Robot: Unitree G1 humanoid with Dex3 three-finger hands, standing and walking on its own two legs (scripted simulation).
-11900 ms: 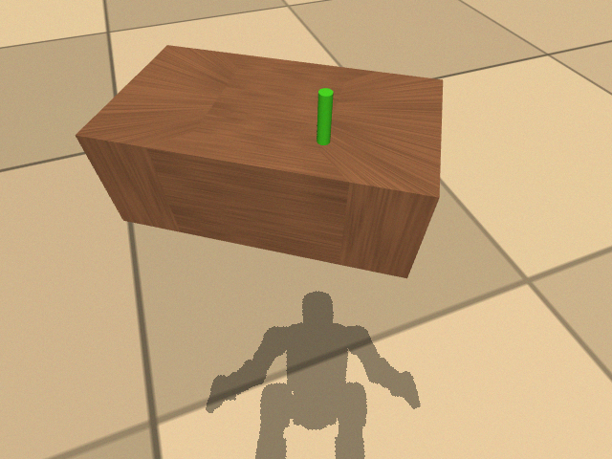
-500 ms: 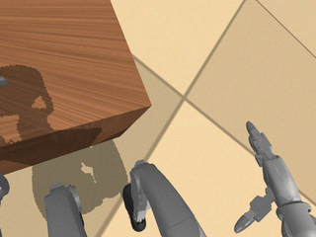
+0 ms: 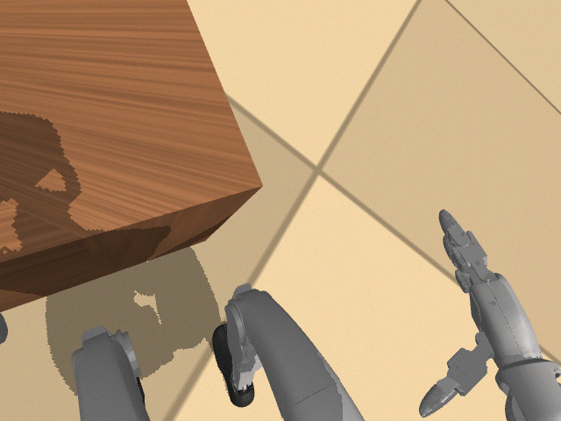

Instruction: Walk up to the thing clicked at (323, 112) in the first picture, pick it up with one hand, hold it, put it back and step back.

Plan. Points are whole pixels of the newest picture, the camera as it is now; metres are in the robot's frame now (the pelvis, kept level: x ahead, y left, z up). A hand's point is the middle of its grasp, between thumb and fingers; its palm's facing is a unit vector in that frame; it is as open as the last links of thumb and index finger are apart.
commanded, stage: settle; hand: left
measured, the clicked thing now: out of the picture +0.55 +0.27 -0.03
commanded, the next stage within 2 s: lift in 1.12 s
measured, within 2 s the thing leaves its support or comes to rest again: leaves its support in 0.34 s
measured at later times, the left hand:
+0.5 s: hand out of the picture +0.55 +0.25 -0.02, palm faces +0.29 -0.96 +0.00, open 5.8 cm
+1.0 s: hand out of the picture +0.55 +0.25 +0.02, palm faces +0.29 -0.96 +0.00, open 5.8 cm
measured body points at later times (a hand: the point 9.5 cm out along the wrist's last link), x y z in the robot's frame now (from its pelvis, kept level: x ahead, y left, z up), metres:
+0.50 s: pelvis +0.01 +0.00 +0.02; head +0.21 +0.10 +0.41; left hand +0.52 +0.30 -0.02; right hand +0.19 -0.24 +0.12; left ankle +0.05 +0.11 -0.54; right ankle +0.06 -0.14 -0.54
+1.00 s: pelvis +0.01 +0.00 +0.04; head +0.20 +0.09 +0.44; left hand +0.53 +0.30 +0.02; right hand +0.19 -0.25 +0.12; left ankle +0.05 +0.11 -0.54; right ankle +0.06 -0.14 -0.54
